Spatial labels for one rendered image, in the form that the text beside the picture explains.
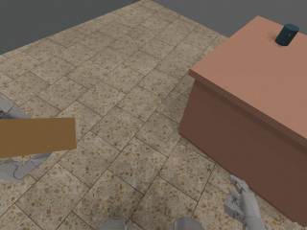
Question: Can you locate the robot thigh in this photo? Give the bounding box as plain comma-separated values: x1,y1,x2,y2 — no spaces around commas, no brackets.
173,217,205,230
99,218,128,230

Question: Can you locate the left robot hand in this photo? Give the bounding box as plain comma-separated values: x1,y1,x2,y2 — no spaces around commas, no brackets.
0,95,52,183

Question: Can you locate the sponge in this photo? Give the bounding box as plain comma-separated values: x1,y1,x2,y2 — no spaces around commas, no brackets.
0,117,77,159

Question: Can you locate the robot left thigh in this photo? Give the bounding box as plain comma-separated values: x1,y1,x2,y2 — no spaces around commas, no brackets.
99,218,128,230

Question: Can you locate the robot right thigh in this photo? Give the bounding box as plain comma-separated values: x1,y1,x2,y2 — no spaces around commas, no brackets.
173,217,205,230

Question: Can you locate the robot right forearm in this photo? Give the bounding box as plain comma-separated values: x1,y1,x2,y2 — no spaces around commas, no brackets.
243,217,269,230

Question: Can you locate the right robot hand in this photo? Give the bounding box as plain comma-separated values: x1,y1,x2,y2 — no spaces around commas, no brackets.
224,174,262,224

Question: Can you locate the table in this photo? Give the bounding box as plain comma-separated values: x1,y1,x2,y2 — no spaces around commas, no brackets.
177,15,307,227

